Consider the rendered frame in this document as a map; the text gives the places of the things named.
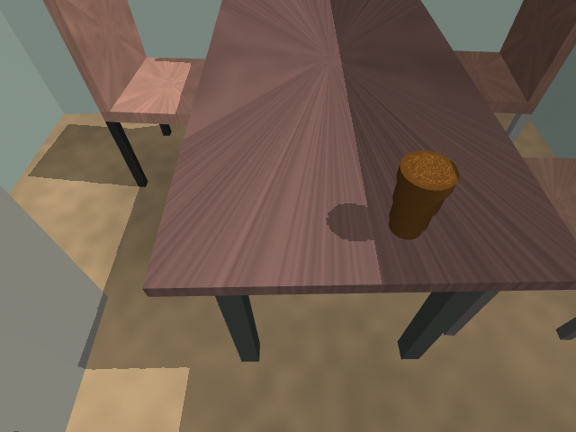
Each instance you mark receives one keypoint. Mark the chair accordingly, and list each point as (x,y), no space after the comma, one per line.
(102,38)
(515,79)
(557,177)

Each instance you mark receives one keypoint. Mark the table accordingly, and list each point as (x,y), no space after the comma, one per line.
(285,178)

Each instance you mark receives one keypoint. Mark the cup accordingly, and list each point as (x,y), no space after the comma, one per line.
(424,180)

